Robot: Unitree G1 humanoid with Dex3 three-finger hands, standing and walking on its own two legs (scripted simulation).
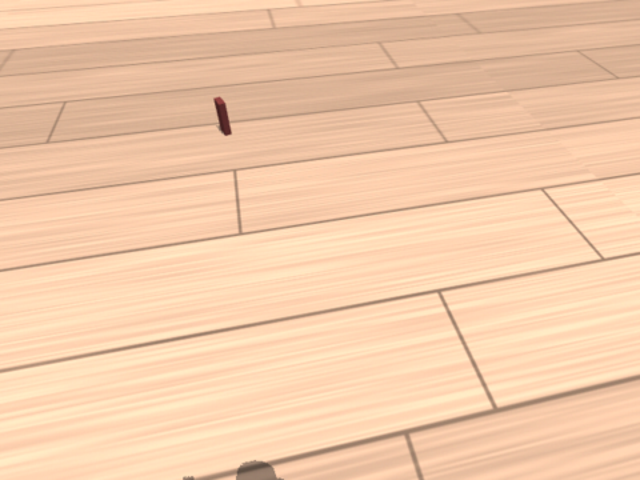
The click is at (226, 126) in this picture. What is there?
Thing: carton on end
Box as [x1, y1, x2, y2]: [214, 97, 231, 135]
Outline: 214,98 220,127 226,135 231,133 225,104 220,97
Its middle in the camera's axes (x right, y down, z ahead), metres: -0.56 -0.70 +2.14
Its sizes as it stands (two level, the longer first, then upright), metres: 0.078 0.036 0.193
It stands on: the floor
